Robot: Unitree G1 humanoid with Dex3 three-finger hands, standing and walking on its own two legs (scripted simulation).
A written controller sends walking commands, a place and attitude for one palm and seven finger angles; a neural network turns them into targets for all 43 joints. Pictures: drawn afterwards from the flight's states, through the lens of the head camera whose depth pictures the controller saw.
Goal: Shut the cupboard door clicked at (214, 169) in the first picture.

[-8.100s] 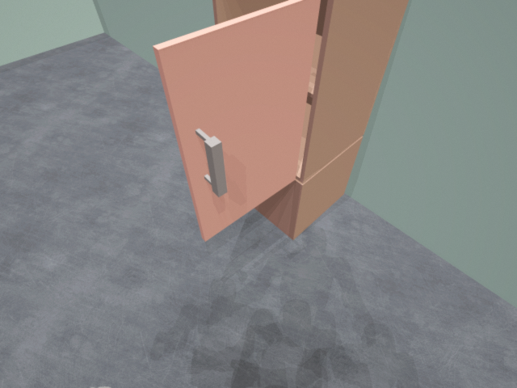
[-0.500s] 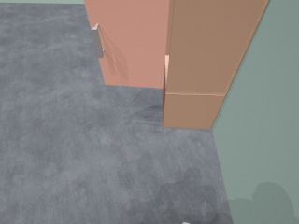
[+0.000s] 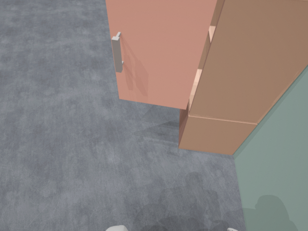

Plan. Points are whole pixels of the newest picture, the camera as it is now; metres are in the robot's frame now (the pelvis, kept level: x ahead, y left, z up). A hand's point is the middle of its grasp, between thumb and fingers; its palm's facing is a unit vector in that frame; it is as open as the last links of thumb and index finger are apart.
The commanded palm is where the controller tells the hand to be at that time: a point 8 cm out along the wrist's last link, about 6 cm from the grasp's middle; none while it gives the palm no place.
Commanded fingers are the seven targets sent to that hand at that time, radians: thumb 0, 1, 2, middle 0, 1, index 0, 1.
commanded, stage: take the last steps up to it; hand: left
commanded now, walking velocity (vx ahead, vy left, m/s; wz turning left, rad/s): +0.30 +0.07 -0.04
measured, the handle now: (119, 52) +0.78 +0.23 +0.00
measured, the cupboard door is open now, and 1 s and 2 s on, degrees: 87 87 87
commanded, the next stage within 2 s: come to a stop and stand still in 0.52 s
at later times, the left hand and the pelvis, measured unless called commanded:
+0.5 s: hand (95, 193) +0.23 +0.20 -0.15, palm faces +0.05 -0.98 -0.21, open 7.2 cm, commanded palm none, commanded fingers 0.00 0.90 0.90 -0.20 -0.30 -0.20 -0.30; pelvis +0.20 +0.02 +0.02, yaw +0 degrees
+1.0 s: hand (101, 149) +0.39 +0.23 -0.16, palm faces -0.02 -0.97 -0.26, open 7.4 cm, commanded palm none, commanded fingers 0.00 0.90 0.90 -0.20 -0.30 -0.20 -0.30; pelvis +0.31 +0.04 +0.00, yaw -2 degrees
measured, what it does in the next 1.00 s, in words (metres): walks ahead: right foot, then left foot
